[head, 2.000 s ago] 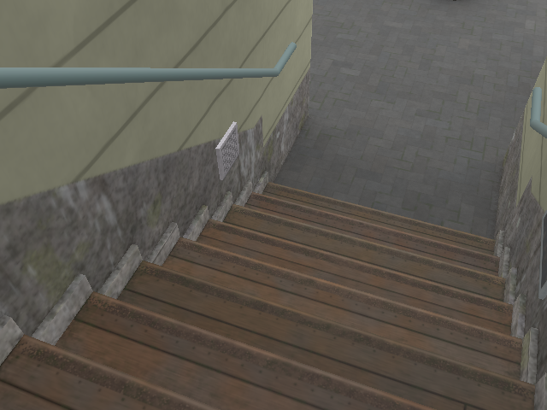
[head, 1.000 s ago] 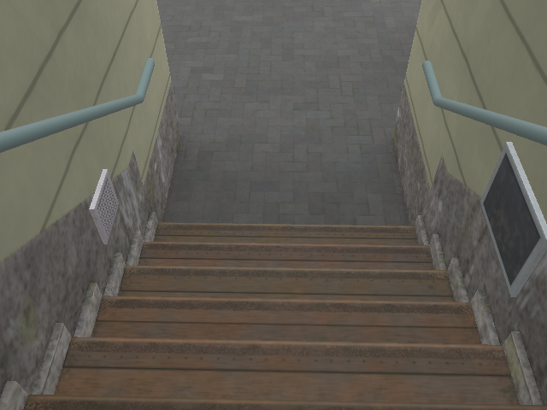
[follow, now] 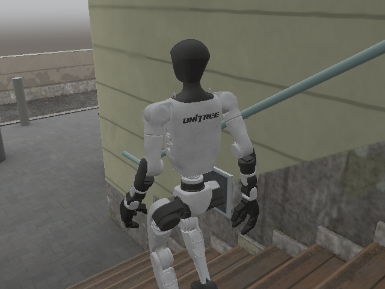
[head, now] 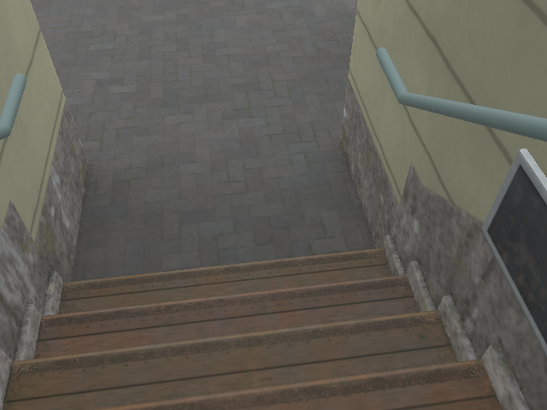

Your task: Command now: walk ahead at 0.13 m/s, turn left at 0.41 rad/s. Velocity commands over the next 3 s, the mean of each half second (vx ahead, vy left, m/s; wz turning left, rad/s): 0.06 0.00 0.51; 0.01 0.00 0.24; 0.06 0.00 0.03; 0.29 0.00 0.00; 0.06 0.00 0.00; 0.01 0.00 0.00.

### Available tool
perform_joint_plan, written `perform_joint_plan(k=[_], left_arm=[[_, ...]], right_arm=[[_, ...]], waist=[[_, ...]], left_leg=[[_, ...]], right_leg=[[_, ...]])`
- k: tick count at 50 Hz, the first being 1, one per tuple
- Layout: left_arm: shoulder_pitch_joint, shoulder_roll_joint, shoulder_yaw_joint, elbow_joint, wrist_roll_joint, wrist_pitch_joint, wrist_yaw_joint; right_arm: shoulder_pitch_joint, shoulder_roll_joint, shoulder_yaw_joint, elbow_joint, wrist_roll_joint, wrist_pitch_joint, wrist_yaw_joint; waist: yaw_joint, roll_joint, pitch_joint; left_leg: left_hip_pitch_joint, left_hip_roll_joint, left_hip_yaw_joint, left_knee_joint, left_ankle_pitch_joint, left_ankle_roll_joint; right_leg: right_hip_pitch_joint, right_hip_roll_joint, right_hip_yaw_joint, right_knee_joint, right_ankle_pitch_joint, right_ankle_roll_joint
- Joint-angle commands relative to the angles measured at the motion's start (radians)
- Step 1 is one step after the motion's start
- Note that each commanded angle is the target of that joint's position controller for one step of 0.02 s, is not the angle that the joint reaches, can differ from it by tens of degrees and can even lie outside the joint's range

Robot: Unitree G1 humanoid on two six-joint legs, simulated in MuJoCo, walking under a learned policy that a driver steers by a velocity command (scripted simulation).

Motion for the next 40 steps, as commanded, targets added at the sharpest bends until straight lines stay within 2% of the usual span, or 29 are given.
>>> perform_joint_plan(k=[1, 2, 3, 4, 5, 6, 7, 8, 9, 10, 11, 14, 16, 18, 19, 20, 21, 22, 23, 24, 25, 26, 27, 28, 31, 33, 37, 39, 40], left_arm=[[0.198, 0.152, 0.06, -0.058, -0.009, 0.003, 0.064], [0.306, 0.149, 0.066, -0.043, -0.027, 0.011, 0.085], [0.271, 0.201, 0.081, -0.068, -0.1, 0.015, 0.107], [0.326, 0.252, 0.101, -0.035, -0.096, 0.018, 0.116], [0.333, 0.196, 0.088, -0.013, -0.006, -0.003, 0.084], [0.374, 0.175, 0.091, 0.011, 0.047, -0.018, 0.057], [0.29, 0.133, 0.071, -0.039, 0.022, -0.002, 0.04], [0.226, 0.059, 0.052, -0.043, -0.041, 0.003, 0.032], [0.159, -0.01, 0.018, -0.029, -0.034, -0.003, 0.037], [0.169, 0.022, 0.025, -0.021, -0.04, -0.014, 0.042], [0.155, 0.035, 0.024, -0.024, -0.014, -0.027, 0.065], [0.09, 0.185, 0.049, -0.083, -0.012, -0.036, 0.101], [0.138, 0.206, 0.046, -0.082, -0.023, -0.041, 0.113], [0.254, 0.209, 0.046, -0.034, -0.033, -0.051, 0.125], [0.222, 0.23, 0.054, -0.044, -0.031, -0.054, 0.113], [0.059, 0.264, 0.072, -0.118, -0.015, -0.053, 0.088], [-0.032, 0.189, 0.061, -0.221, 0.007, -0.046, 0.057], [-0.053, 0.153, 0.058, -0.263, -0.026, -0.043, 0.034], [-0.081, 0.14, 0.061, -0.278, -0.063, -0.028, 0.049], [-0.088, 0.145, 0.059, -0.277, -0.058, -0.01, 0.06], [-0.065, 0.169, 0.065, -0.263, -0.04, 0.003, 0.079], [0.037, 0.137, 0.046, -0.229, -0.019, 0.025, 0.086], [0.135, 0.127, 0.038, -0.18, 0.02, 0.049, 0.07], [0.174, 0.118, 0.036, -0.174, 0.031, 0.066, 0.054], [0.074, 0.118, 0.025, -0.198, 0.026, 0.065, 0.019], [0.003, 0.111, 0.013, -0.204, 0.022, 0.054, 0.009], [-0.01, 0.105, 0.004, -0.212, 0.01, 0.051, 0.001], [0.031, 0.11, 0.008, -0.204, -0.016, 0.046, 0.002], [0.012, 0.175, 0.021, -0.21, -0.086, 0.038, -0.006]], right_arm=[[-0.208, -0.279, -0.078, -0.177, 0.01, -0.035, -0.022], [-0.297, -0.293, -0.096, -0.225, 0.012, -0.037, -0.021], [-0.208, -0.241, -0.103, -0.215, 0.068, -0.027, -0.007], [-0.1, -0.083, -0.054, -0.241, 0.057, -0.029, -0.01], [-0.109, -0.038, -0.043, -0.257, 0.09, -0.015, -0.019], [-0.197, -0.093, -0.063, -0.291, 0.098, 0.011, -0.039], [-0.181, -0.082, -0.043, -0.261, 0.051, 0.046, -0.052], [-0.229, -0.152, -0.065, -0.232, 0.016, 0.068, -0.062], [-0.246, -0.09, -0.04, -0.217, -0.076, 0.074, -0.04], [-0.149, -0.066, -0.046, -0.183, -0.068, 0.041, -0.02], [-0.103, -0.027, -0.03, -0.178, -0.058, 0.021, 0.001], [-0.338, -0.142, -0.044, -0.28, -0.014, 0.017, 0.04], [-0.481, -0.136, -0.036, -0.35, -0.032, 0.04, 0.01], [-0.496, -0.111, -0.032, -0.353, -0.04, 0.058, -0.024], [-0.417, -0.129, -0.045, -0.332, -0.028, 0.06, -0.036], [-0.19, -0.206, -0.076, -0.275, -0.001, 0.05, -0.05], [0.02, -0.327, -0.113, -0.239, 0.027, 0.037, -0.076], [0.01, -0.33, -0.099, -0.279, 0.012, 0.014, -0.054], [-0.093, -0.316, -0.095, -0.301, 0.013, -0.021, -0.015], [-0.204, -0.248, -0.072, -0.335, 0.035, -0.035, 0.013], [-0.299, -0.199, -0.055, -0.36, 0.06, -0.031, 0.026], [-0.406, -0.176, -0.039, -0.388, 0.062, -0.021, 0.033], [-0.453, -0.17, -0.029, -0.404, 0.057, -0.007, 0.033], [-0.492, -0.19, -0.027, -0.419, 0.046, 0.007, 0.025], [-0.293, -0.152, 0.005, -0.337, 0.024, 0.009, -0.029], [-0.217, -0.128, 0.024, -0.298, 0.028, 0.004, -0.037], [-0.277, -0.149, 0.04, -0.289, 0.05, 0.01, -0.022], [-0.287, -0.151, 0.038, -0.27, 0.071, 0.018, -0.007], [-0.232, -0.094, 0.054, -0.27, 0.102, 0.037, -0.002]], waist=[[0.185, 0.077, -0.03], [0.229, 0.052, -0.064], [0.168, -0.02, -0.138], [0.151, -0.208, -0.286], [0.141, -0.125, -0.175], [0.159, 0.092, 0.075], [0.178, -0.138, 0.145], [0.15, -0.001, 0.116], [0.088, 0.044, 0.097], [0.014, -0.011, 0.057], [0.002, -0.051, 0.036], [0.059, -0.081, -0.02], [0.118, -0.149, -0.062], [0.161, -0.167, -0.046], [0.121, -0.168, -0.048], [-0.01, -0.023, -0.121], [-0.127, 0.335, -0.309], [-0.107, 0.224, -0.314], [-0.072, 0.02, -0.114], [-0.021, 0.032, -0.041], [0.043, 0.043, -0.018], [0.12, 0.052, -0.016], [0.158, 0.047, -0.055], [0.185, 0.051, -0.064], [0.055, 0.04, -0.063], [0.003, 0.078, -0.04], [0.023, 0.135, -0.041], [0.041, 0.128, -0.042], [0.03, 0.034, -0.043]], left_leg=[[-0.104, 0.272, -0.364, 0.01, 1.286, 0.15], [-0.116, 0.259, -0.373, 0.116, 1.381, 0.162], [-0.169, 0.212, -0.315, 0.218, 1.184, 0.137], [-0.396, 0.045, -0.184, 0.613, 0.392, -0.014], [-0.674, -0.039, -0.125, 0.811, -0.271, -0.075], [-0.789, -0.026, -0.203, 0.735, -0.199, -0.087], [-0.779, 0.136, -0.282, 0.663, -0.058, -0.155], [-0.619, 0.146, -0.238, 0.604, 0.071, -0.168], [-0.402, 0.149, -0.148, 0.575, 0.299, -0.137], [-0.194, 0.115, -0.035, 0.616, 0.367, -0.132], [-0.19, 0.097, 0.026, 0.609, 0.462, -0.134], [-0.301, 0.086, 0.038, 0.563, 0.345, -0.145], [-0.452, 0.139, 0.01, 0.379, 0.335, -0.145], [-0.401, 0.135, 0.057, 0.202, 0.276, -0.125], [-0.204, 0.096, 0.107, 0.148, 0.241, -0.098], [0.22, 0.028, 0.165, 0.031, 0.367, -0.014], [0.623, 0.206, -0.18, -0.178, 0.836, 0.247], [0.661, 0.383, -0.511, -0.244, 1.016, 0.365], [0.441, 0.428, -0.576, -0.217, 0.988, 0.337], [0.244, 0.444, -0.639, -0.226, 0.738, 0.313], [0.098, 0.441, -0.594, -0.222, 0.749, 0.309], [-0.098, 0.428, -0.514, -0.227, 0.783, 0.285], [-0.241, 0.326, -0.382, -0.202, 0.645, 0.253], [-0.342, 0.272, -0.319, -0.22, 0.59, 0.223], [-0.131, 0.283, -0.368, -0.093, 0.4, 0.189], [-0.055, 0.288, -0.426, -0.03, 0.358, 0.173], [-0.178, 0.273, -0.469, 0.012, 0.298, 0.15], [-0.244, 0.26, -0.455, 0.049, 0.192, 0.112], [-0.327, 0.176, -0.277, 0.026, 0.044, 0.026]], right_leg=[[0.331, 0.082, -0.038, -0.086, -0.293, -0.004], [0.451, 0.111, -0.052, -0.237, -0.283, -0.024], [0.62, 0.001, 0.062, -0.5, 0.254, -0.175], [0.9, -0.248, 0.382, -0.533, 0.81, -0.509], [0.885, -0.42, 0.555, -0.582, 1.162, -0.64], [0.69, -0.424, 0.612, -0.644, 0.995, -0.592], [0.424, -0.574, 0.846, -0.705, 0.566, -0.641], [0.298, -0.42, 0.734, -0.682, 0.253, -0.543], [0.087, -0.241, 0.506, -0.616, -0.063, -0.371], [0.018, -0.105, 0.278, -0.59, 0.087, -0.294], [0.042, -0.05, 0.144, -0.534, 0.188, -0.24], [0.224, -0.113, 0.15, -0.475, 0.278, -0.217], [0.429, -0.241, 0.289, -0.42, 0.275, -0.225], [0.462, -0.288, 0.342, -0.399, 0.219, -0.211], [0.355, -0.28, 0.304, -0.391, 0.237, -0.204], [0.113, -0.201, 0.148, -0.258, 0.291, -0.156], [-0.153, 0.011, -0.05, 0.238, -0.215, -0.017], [-0.311, 0.051, 0.074, 0.33, -0.669, 0.013], [-0.358, 0.043, 0.17, 0.273, -0.593, 0.039], [-0.328, -0.006, 0.207, 0.176, -0.527, 0.041], [-0.238, -0.028, 0.194, 0.165, -0.48, 0.047], [-0.085, -0.043, 0.169, 0.209, -0.394, 0.061], [0.038, -0.013, 0.118, 0.223, -0.206, 0.056], [0.128, 0.007, 0.055, 0.262, -0.107, 0.052], [-0.08, -0.046, 0.106, 0.176, 0.029, 0.066], [-0.132, -0.076, 0.123, 0.051, 0.038, 0.073], [0.056, -0.058, 0.073, -0.153, 0.051, 0.066], [0.201, -0.033, 0.031, -0.302, 0.028, 0.053], [0.28, -0.006, 0.009, -0.427, -0.056, 0.031]])
Next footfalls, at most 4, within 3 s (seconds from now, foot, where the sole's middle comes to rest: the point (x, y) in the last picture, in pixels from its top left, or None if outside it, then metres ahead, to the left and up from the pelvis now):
0.10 right None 0.06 -0.12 -0.73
0.38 left None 0.07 0.16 -0.73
0.76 right None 0.19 -0.11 -0.75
1.74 right None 0.27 -0.09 -0.90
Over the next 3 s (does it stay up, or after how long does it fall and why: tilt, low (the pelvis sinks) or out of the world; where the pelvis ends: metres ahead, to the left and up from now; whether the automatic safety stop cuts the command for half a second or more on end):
stays up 0.46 0.00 -0.30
